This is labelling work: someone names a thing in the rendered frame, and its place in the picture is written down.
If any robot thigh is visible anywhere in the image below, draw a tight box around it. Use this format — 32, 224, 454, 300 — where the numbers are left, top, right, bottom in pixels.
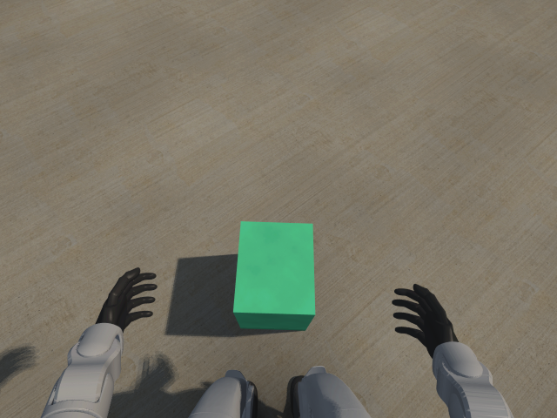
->
298, 373, 371, 418
188, 377, 254, 418

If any left robot thigh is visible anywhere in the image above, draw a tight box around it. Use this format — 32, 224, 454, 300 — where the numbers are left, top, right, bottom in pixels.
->
188, 377, 254, 418

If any carton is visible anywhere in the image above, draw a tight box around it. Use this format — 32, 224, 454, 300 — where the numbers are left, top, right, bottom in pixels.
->
233, 221, 315, 331

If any robot right hand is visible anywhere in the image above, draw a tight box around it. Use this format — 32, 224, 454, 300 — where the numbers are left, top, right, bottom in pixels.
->
392, 284, 459, 358

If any right robot thigh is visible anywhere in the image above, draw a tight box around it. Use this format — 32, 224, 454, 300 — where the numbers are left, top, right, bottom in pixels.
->
298, 373, 371, 418

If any robot left hand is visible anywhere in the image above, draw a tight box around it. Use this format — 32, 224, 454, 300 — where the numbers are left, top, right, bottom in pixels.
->
96, 267, 158, 333

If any robot left forearm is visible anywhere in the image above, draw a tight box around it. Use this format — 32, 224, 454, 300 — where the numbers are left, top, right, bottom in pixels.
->
41, 323, 124, 418

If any robot right forearm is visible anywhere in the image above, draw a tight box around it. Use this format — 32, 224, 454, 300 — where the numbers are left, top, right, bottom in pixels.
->
433, 341, 514, 418

